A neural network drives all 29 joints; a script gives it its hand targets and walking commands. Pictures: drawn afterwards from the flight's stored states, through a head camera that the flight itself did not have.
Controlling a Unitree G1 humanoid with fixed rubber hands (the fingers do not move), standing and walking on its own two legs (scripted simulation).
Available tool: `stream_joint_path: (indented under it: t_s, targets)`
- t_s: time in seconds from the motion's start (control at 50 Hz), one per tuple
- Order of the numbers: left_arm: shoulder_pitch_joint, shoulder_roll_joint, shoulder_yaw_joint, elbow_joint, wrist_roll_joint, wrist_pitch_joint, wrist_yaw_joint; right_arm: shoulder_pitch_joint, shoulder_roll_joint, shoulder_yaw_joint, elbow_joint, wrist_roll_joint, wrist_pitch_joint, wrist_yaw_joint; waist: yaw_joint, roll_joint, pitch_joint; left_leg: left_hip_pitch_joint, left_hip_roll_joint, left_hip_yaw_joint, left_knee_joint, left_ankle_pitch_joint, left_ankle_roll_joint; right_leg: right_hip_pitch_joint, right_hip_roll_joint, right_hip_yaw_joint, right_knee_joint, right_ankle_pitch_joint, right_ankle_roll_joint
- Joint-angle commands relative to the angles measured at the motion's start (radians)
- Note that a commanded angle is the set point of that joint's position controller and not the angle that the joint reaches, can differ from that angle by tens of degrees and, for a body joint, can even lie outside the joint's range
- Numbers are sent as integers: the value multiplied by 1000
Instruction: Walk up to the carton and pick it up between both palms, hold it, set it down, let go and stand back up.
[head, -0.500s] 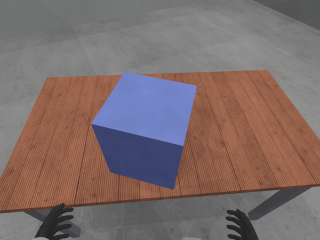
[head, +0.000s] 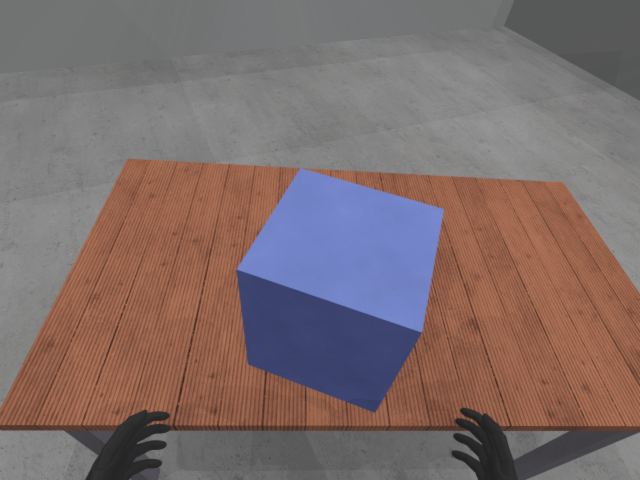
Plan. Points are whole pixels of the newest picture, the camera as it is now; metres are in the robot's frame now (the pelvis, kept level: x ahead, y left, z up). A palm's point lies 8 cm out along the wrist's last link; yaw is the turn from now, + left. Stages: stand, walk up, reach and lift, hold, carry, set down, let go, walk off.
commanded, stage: reach and lift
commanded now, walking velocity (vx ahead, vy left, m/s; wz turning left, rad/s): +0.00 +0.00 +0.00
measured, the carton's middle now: (338, 292) +0.38 -0.03 -0.01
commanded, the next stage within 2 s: none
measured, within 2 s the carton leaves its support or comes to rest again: neither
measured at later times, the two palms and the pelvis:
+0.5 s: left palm out of the picture +0.13 +0.26 -0.04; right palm out of the picture +0.12 -0.17 -0.02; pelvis -0.02 +0.04 +0.00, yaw +0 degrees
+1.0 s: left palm (119, 411) +0.20 +0.22 +0.01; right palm (490, 416) +0.19 -0.18 +0.03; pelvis +0.00 +0.02 +0.01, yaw +1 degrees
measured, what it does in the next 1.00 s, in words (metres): stands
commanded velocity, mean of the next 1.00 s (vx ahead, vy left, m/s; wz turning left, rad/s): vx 0.00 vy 0.00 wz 0.00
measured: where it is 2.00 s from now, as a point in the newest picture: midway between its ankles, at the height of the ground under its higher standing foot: outside the picture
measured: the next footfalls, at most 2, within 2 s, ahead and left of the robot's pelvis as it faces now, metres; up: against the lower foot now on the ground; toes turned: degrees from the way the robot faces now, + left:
none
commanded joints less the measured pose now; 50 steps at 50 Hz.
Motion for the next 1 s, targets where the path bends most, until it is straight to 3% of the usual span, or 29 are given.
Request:
stream_joint_path:
  t_s: [0.0,0.12,0.2,0.3,0.38,0.4,0.48,0.5,0.54,0.6,0.68,0.72,0.76,0.8,0.82,0.84,0.86,0.88,0.9,0.94,0.98]
  targets:
    - [-63,158,39,-211,-41,-116,-7,-19,-115,-52,-131,23,-100,-7,-27,140,-114,-90,51,-74,-76,646,-124,171,-17,85,-31,174,-97]
    - [-47,145,2,-204,-78,-127,-22,-56,-118,-35,-165,50,-115,-15,-17,92,-66,-75,80,-116,-87,706,-139,133,-3,89,-55,126,-105]
    - [-54,145,-8,-232,-91,-145,-17,-75,-119,-20,-206,68,-120,-14,-2,100,-48,-118,93,-124,-107,675,-142,138,-5,95,-59,100,-106]
    - [-42,138,-45,-258,-111,-175,8,-59,-119,-31,-247,67,-110,-4,-15,142,-52,-169,133,-167,-164,562,-146,160,-2,98,-31,53,-102]
    - [-61,139,-80,-290,-118,-189,30,-36,-111,-65,-254,42,-78,1,-46,184,-52,-254,176,-208,-231,416,-134,216,3,93,18,49,-88]
    - [-65,137,-79,-293,-127,-190,36,-47,-111,-62,-265,45,-71,3,-38,190,-56,-279,179,-205,-234,388,-131,233,-2,97,28,48,-88]
    - [-120,144,-104,-323,-135,-180,62,-116,-104,-82,-326,34,-19,7,-45,175,-70,-294,193,-231,-270,265,-120,205,-24,113,31,36,-83]
    - [-150,147,-109,-327,-140,-173,68,-147,-97,-72,-350,38,-3,9,-29,178,-71,-306,189,-224,-272,243,-119,201,-26,117,29,23,-84]
    - [-171,148,-125,-348,-149,-153,77,-179,-102,-78,-397,33,37,7,-42,160,-63,-313,196,-241,-286,200,-115,202,-30,114,35,38,-80]
    - [-171,140,-132,-374,-151,-121,89,-193,-109,-66,-441,30,88,8,-32,149,-67,-301,210,-258,-299,240,-120,219,-27,107,37,72,-80]
    - [-158,125,-124,-377,-142,-52,84,-171,-127,-82,-464,14,165,-7,-51,91,-38,-244,209,-266,-299,300,-130,179,-41,112,-18,75,-83]
    - [-211,146,-98,-384,-130,0,78,-215,-119,-89,-496,9,219,-25,-33,78,-25,-244,180,-224,-288,321,-125,166,-53,116,-50,74,-87]
    - [-262,149,-90,-400,-129,61,68,-251,-105,-86,-536,9,278,-46,-41,67,-26,-242,161,-191,-288,310,-116,180,-53,111,-70,85,-82]
    - [-263,144,-65,-446,-112,110,65,-238,-87,-61,-557,27,334,-61,-18,87,-23,-202,154,-174,-288,382,-119,196,-48,105,-80,122,-81]
    - [-217,124,-60,-476,-102,131,60,-204,-83,-52,-584,37,350,-65,-24,88,-31,-161,143,-161,-274,430,-121,204,-43,99,-94,154,-82]
    - [-194,126,-37,-505,-85,147,57,-184,-75,-32,-606,49,362,-68,-2,101,-50,-132,137,-155,-267,477,-125,206,-37,98,-101,173,-85]
    - [-169,115,-30,-544,-77,160,57,-152,-81,-35,-617,54,369,-68,-16,113,-79,-95,137,-154,-265,518,-139,208,-32,89,-109,199,-87]
    - [-173,124,-2,-554,-62,172,57,-155,-76,-23,-627,60,377,-67,13,114,-89,-82,134,-144,-258,545,-142,203,-26,87,-115,198,-89]
    - [-157,111,6,-586,-57,181,56,-117,-80,-35,-635,54,381,-67,-7,121,-107,-67,133,-145,-256,563,-148,206,-24,82,-116,210,-90]
    - [-160,125,35,-601,-51,192,48,-99,-77,-32,-663,55,386,-71,1,133,-127,-74,118,-113,-244,570,-147,205,-25,88,-125,207,-94]
    - [-188,128,48,-627,-56,192,38,-88,-75,-33,-712,47,388,-79,-19,136,-144,-109,94,-79,-241,537,-132,229,-33,95,-132,218,-93]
